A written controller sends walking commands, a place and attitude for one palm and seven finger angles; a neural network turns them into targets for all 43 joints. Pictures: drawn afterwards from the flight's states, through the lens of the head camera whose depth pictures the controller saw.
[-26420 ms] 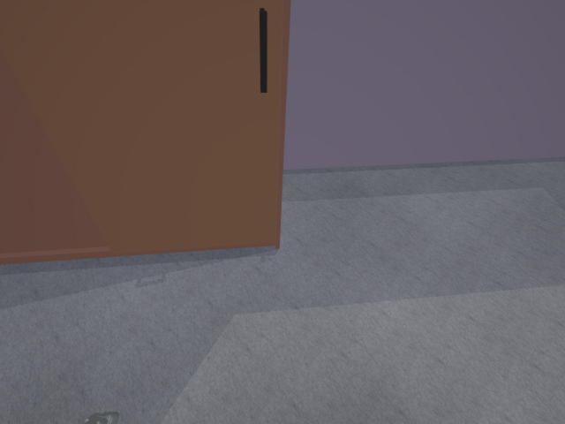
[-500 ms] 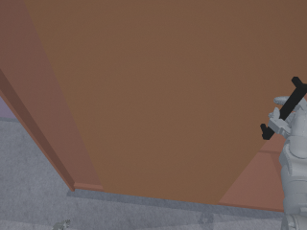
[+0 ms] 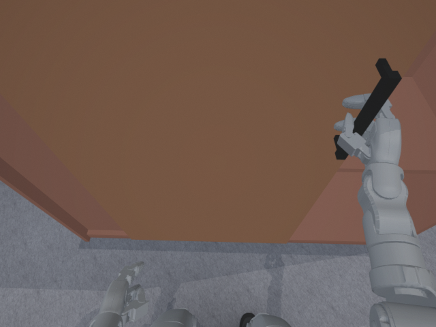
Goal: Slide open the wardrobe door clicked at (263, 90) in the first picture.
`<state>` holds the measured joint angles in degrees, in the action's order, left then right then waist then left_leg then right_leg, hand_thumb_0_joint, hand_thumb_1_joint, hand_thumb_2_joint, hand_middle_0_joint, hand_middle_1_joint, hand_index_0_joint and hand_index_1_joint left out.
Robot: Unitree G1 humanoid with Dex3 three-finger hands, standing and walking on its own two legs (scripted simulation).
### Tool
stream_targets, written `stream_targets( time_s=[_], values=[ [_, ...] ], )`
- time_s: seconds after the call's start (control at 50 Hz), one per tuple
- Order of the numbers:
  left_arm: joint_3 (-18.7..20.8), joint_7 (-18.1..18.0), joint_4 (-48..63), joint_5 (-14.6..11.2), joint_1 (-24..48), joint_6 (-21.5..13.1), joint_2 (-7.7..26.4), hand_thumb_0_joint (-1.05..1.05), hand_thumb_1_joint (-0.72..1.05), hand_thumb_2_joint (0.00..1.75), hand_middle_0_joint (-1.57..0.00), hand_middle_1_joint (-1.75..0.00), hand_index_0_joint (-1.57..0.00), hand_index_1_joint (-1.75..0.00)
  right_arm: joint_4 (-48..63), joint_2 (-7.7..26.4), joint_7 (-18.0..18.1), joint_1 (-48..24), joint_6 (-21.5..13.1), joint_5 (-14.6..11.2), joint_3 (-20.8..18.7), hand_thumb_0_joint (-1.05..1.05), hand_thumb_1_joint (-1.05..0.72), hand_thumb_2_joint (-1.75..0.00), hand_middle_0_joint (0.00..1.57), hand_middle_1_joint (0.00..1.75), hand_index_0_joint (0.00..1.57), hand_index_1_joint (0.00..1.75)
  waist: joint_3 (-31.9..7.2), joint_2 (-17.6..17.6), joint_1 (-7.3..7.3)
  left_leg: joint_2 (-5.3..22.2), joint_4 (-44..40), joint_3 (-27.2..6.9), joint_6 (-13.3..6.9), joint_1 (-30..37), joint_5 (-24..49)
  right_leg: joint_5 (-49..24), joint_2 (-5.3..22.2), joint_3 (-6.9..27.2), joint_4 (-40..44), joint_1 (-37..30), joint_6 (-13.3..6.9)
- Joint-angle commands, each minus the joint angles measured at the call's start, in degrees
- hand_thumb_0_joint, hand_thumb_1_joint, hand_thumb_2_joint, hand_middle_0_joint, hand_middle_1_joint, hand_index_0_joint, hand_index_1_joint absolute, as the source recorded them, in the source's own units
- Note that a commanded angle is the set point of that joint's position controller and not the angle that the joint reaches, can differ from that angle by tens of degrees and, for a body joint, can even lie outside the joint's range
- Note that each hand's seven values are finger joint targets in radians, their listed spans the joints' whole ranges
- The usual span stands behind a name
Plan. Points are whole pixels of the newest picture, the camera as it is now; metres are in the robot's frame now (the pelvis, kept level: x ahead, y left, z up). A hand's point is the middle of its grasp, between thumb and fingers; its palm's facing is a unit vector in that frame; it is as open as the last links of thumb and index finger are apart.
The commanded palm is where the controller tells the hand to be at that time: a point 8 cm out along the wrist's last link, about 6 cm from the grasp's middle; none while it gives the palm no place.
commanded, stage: stop walking and hold the door there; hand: right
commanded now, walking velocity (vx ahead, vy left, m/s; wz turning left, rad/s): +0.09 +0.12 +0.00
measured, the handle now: (359, 115) +0.45 -0.23 +0.12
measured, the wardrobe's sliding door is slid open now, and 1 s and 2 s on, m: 0.46 0.46 0.46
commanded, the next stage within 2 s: loosen the grip on the handle in 0.60 s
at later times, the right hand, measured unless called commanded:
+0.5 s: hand (343, 137) +0.41 -0.20 +0.11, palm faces +0.24 +0.96 -0.17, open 5.3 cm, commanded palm +0.38 -0.24 +0.09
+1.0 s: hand (348, 136) +0.40 -0.21 +0.12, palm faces +0.23 +0.96 -0.18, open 9.8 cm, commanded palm +0.37 -0.25 +0.11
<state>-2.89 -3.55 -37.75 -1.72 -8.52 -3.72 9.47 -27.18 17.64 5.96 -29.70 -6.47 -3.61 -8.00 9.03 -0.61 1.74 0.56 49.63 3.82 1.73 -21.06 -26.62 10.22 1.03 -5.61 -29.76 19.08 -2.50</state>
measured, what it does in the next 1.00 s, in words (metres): steps on the spot: left foot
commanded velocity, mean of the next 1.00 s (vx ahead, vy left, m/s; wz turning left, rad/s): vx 0.01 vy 0.00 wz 0.00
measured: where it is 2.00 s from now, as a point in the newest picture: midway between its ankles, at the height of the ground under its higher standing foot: outside the picture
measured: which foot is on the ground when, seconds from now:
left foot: up 0.00-0.10, down 0.12-1.00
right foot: down 0.00-1.00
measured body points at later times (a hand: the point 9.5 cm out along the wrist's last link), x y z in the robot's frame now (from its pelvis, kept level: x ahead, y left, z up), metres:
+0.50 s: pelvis -0.01 +0.01 +0.00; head +0.01 +0.00 +0.45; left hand +0.10 +0.29 -0.10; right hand +0.39 -0.25 +0.12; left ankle -0.04 +0.10 -0.73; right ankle +0.06 -0.10 -0.73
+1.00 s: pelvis -0.03 +0.01 -0.01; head -0.02 +0.00 +0.44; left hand +0.08 +0.27 -0.10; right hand +0.39 -0.26 +0.13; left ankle -0.04 +0.09 -0.73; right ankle +0.06 -0.10 -0.73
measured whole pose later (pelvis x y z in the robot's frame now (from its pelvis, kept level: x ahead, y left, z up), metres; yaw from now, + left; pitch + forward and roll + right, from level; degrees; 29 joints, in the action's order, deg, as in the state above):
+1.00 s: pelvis -0.03 +0.01 -0.01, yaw +0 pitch +3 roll +1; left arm -0.6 -2.9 -39.8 -1.9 -15.2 -5.8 15.4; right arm -53.3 21.7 2.1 -39.7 -8.5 -0.2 -13.8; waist -2.2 -0.1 -3.1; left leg -1.4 35.9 4.8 -2.6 -19.6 -19.3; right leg 8.5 1.6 -4.6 -32.9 27.4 -2.1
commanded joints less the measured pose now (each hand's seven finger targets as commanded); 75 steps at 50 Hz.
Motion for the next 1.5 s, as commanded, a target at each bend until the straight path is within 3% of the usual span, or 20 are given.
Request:
stream_targets(
  time_s=[0.0, 0.08, 0.12, 0.16, 0.22, 0.32, 0.66, 0.68, 0.7, 0.72, 0.74, 0.76, 0.78, 0.86, 0.92, 1.04, 1.1, 1.18, 1.34, 1.48],
  values=[
    [2.94, -0.87, 5.74, 0.41, -0.23, -3.12, 11.10, 0.00, 0.90, 0.90, -0.20, -0.30, -0.20, -0.30, 17.12, 7.38, -1.34, -23.22, -4.07, 1.10, 1.58, 0.00, -0.90, -0.90, 0.45, 1.40, 0.45, 1.40, -26.48, 12.27, -2.77, 0.46, -10.17, -2.72, -0.89, 2.17, 0.85, -20.15, 16.64, 15.61, 7.30, -22.21, -5.72],
    [2.66, -0.92, 5.75, 0.45, -0.69, -2.59, 11.58, 0.00, 0.90, 0.90, -0.20, -0.30, -0.20, -0.30, 13.97, 9.43, -1.19, -22.41, -3.75, 1.25, -0.66, 0.00, -0.90, -0.90, 0.45, 1.40, 0.45, 1.40, -27.20, 4.24, -2.26, 2.53, -26.87, -5.60, -2.36, 14.17, 16.86, -17.47, 13.80, 12.32, 1.73, -16.22, -2.00],
    [2.64, -1.29, 6.19, 0.13, -0.23, -2.61, 11.15, 0.00, 0.90, 0.90, -0.20, -0.30, -0.20, -0.30, 12.91, 11.31, -0.96, -23.07, -3.54, 1.18, -1.98, 0.00, -0.90, -0.90, 0.45, 1.40, 0.45, 1.40, -27.81, -1.93, -3.21, 8.49, -24.87, -9.79, -3.99, 15.88, 31.08, -12.74, 9.74, 7.11, -0.70, -12.70, 1.23],
    [2.79, -1.50, 6.17, -0.71, -0.24, -2.39, 11.44, 0.00, 0.90, 0.90, -0.20, -0.30, -0.20, -0.30, 11.20, 9.78, -1.06, -22.32, -3.15, 0.41, -0.68, 0.00, -0.90, -0.90, 0.45, 1.40, 0.45, 1.40, -28.04, -6.20, -2.80, 8.58, -22.67, -8.97, -3.47, 18.73, 36.08, -13.07, 8.04, 6.61, -1.62, -10.60, 1.54],
    [2.88, -2.00, 5.43, -0.74, -0.68, -1.76, 11.89, 0.00, 0.90, 0.90, -0.20, -0.30, -0.20, -0.30, 6.22, 14.25, -0.60, -21.54, -3.24, 0.53, -5.17, 0.00, -0.90, -0.90, 0.45, 1.40, 0.45, 1.40, -27.57, -2.47, -2.19, 8.93, -22.31, -8.72, -2.64, 16.97, 35.86, -13.26, 8.26, 6.53, -0.99, -10.58, 1.02],
    [3.25, -2.37, 5.17, -0.55, -1.00, -1.15, 12.96, 0.00, 0.90, 0.90, -0.20, -0.30, -0.20, -0.30, 3.85, 11.44, -0.94, -22.94, -4.05, 0.33, -2.32, 0.00, -0.90, -0.90, 0.45, 1.40, 0.45, 1.40, -24.08, 7.31, -2.17, 4.10, -23.39, -6.83, -1.80, 10.42, 13.89, -8.54, 12.05, 12.37, 4.51, -12.12, -1.30],
    [3.50, -3.37, 3.80, -0.67, -3.58, -0.65, 14.13, 0.00, 0.90, 0.90, -0.20, -0.30, -0.20, -0.30, -4.40, 11.65, -1.41, -22.70, -4.17, -0.03, -0.91, 0.00, -0.90, -0.90, 0.45, 1.40, 0.45, 1.40, -22.48, 1.84, -2.50, 5.90, -26.46, -8.71, -1.86, 10.32, 18.74, -9.95, 10.14, 9.18, 3.49, -11.77, -0.01],
    [9.14, -0.77, 5.83, -0.05, -5.61, -1.97, 16.48, 0.00, 0.90, 0.90, -0.20, -0.30, -0.20, -0.30, 2.23, 47.84, -1.18, -53.76, -5.21, 6.28, -28.75, 0.00, -0.90, -0.90, 0.45, 1.40, 0.45, 1.40, -17.85, -1.79, 0.02, 6.62, -30.04, -14.70, -0.60, 5.08, 28.20, -9.45, 7.13, 5.98, -1.65, -9.80, -1.47],
    [6.47, -0.09, 2.07, 1.97, -4.11, -4.77, 15.21, 0.00, 0.90, 0.90, -0.20, -0.30, -0.20, -0.30, -17.24, 20.71, -4.83, -46.69, -0.04, 6.99, -9.86, 0.00, -0.78, -0.84, 0.45, 1.40, 0.45, 1.40, -34.78, -6.79, -6.98, -0.44, -18.96, -3.43, -3.98, 8.55, 45.70, -20.23, -0.29, 2.61, 3.07, -11.23, -0.79],
    [7.35, -0.51, 1.60, -0.92, -7.83, -5.22, 15.46, 0.00, 0.90, 0.90, -0.20, -0.30, -0.20, -0.30, -16.55, 19.21, -5.45, -34.97, 0.38, 4.71, -15.56, 0.00, -0.66, -0.78, 0.45, 1.40, 0.45, 1.40, -34.75, -7.52, -5.51, -1.07, -17.86, -1.44, -3.30, 4.04, 43.18, -24.50, -0.39, 3.52, -1.53, -15.23, -1.13],
    [6.80, -0.28, 2.95, -0.37, -7.22, -4.40, 14.47, 0.00, 0.90, 0.90, -0.20, -0.30, -0.20, -0.30, -10.16, 13.53, -6.77, -33.22, -0.55, 2.47, -10.87, 0.00, -0.54, -0.73, 0.45, 1.40, 0.45, 1.40, -36.38, -3.29, -4.27, -1.37, -18.86, -1.22, -2.33, 2.63, 36.98, -24.01, 0.37, 5.21, -0.76, -17.43, 0.13],
    [7.02, -0.47, 2.27, -0.32, -6.32, -4.47, 14.41, 0.00, 0.90, 0.90, -0.20, -0.30, -0.20, -0.30, -11.74, 13.89, -6.50, -29.97, -1.65, 1.24, -13.08, 0.00, -0.42, -0.67, 0.45, 1.40, 0.45, 1.40, -34.84, 6.30, -2.65, -0.74, -20.74, -1.75, -2.65, 1.12, 32.41, -23.29, 0.62, 4.63, -1.54, -21.02, 0.76],
    [7.00, -0.16, 2.09, 0.48, -6.55, -4.46, 15.10, 0.00, 0.90, 0.90, -0.20, -0.30, -0.20, -0.30, -8.72, 17.14, -6.00, -28.87, -2.57, 0.43, -14.74, 0.00, -0.30, -0.61, 0.45, 1.40, 0.45, 1.40, -33.61, 8.11, -2.20, -0.93, -22.42, -2.18, -2.76, -0.30, 27.15, -17.20, 0.71, 4.63, -0.77, -20.76, 1.13],
    [5.21, 0.12, 3.52, -0.20, -5.32, -4.42, 13.66, 0.00, 0.90, 0.90, -0.20, -0.30, -0.20, -0.30, -12.11, 12.79, -3.86, -35.21, -4.86, 4.07, -5.49, 0.00, 0.19, -0.37, 0.45, 1.40, 0.45, 1.40, -17.33, -2.21, -6.62, -0.70, -24.52, -2.86, -2.23, -8.71, 9.34, 5.13, 0.46, 5.56, 0.27, -7.36, -0.90],
    [5.02, -0.07, 4.43, -0.57, -5.63, -4.26, 14.54, 0.00, 0.90, 0.90, -0.20, -0.30, -0.20, -0.30, -14.82, 17.14, -3.31, -34.87, -6.10, 4.10, -7.39, 0.00, 0.55, -0.20, 0.42, 1.37, 0.42, 1.37, -21.05, -2.40, -5.39, -0.77, -24.01, -4.25, -2.32, -8.34, 2.31, 9.66, -0.30, 5.49, 0.69, -5.44, -0.69],
    [4.85, -0.18, 3.78, -0.62, -6.84, -5.41, 14.20, 0.00, 0.90, 0.90, -0.20, -0.30, -0.20, -0.30, -13.56, 15.36, -2.69, -40.54, -7.49, 2.19, -5.82, 0.00, 0.55, -0.20, 0.34, 1.27, 0.34, 1.27, -25.14, 2.65, -5.75, -1.10, -22.36, -4.45, -2.59, -9.65, 1.60, 11.93, -0.58, 6.13, -0.97, -6.36, -0.36],
    [5.04, -0.30, 5.07, -0.21, -6.82, -5.08, 14.51, 0.00, 0.90, 0.90, -0.20, -0.30, -0.20, -0.30, -8.30, 21.25, -1.66, -34.61, -7.64, 3.28, -10.28, 0.00, 0.55, -0.20, 0.30, 1.22, 0.30, 1.22, -31.18, 5.32, -3.42, -1.14, -21.44, -4.57, -2.95, -5.38, 6.24, 6.71, -0.42, 5.83, -1.58, -7.99, -0.69],
    [4.86, -0.61, 4.32, -0.61, -7.34, -5.13, 14.15, 0.00, 0.90, 0.90, -0.20, -0.30, -0.20, -0.30, -8.65, 15.78, -1.93, -32.13, -5.54, 1.10, -7.09, 0.00, 0.55, -0.20, 0.25, 1.15, 0.25, 1.15, -24.74, 0.96, -4.66, -1.52, -22.80, -3.97, -2.49, -6.79, 8.00, 5.61, 0.25, 5.92, -1.64, -6.59, -0.86],
    [4.94, -0.94, 4.13, -0.44, -7.40, -4.94, 13.78, 0.00, 0.90, 0.90, -0.20, -0.30, -0.20, -0.30, -3.20, 14.92, -0.61, -27.36, -2.97, 0.34, -8.07, 0.00, 0.55, -0.20, 0.25, 1.15, 0.25, 1.15, -25.61, 0.75, -3.99, -1.84, -21.94, -2.84, -2.46, -5.89, 12.50, 0.32, 0.51, 6.24, -1.46, -9.36, -0.54],
    [4.54, -1.34, 5.48, -0.30, -6.60, -3.40, 13.57, 0.00, 0.90, 0.90, -0.20, -0.30, -0.20, -0.30, -0.75, 21.49, -1.20, -21.71, -2.59, 0.66, -14.18, 0.00, 0.55, -0.20, 0.25, 1.15, 0.25, 1.15, -27.56, 1.77, -1.86, -1.52, -20.84, -3.48, -2.63, -1.82, 16.93, -3.77, 0.17, 5.32, -2.15, -8.19, -0.58]
  ],
)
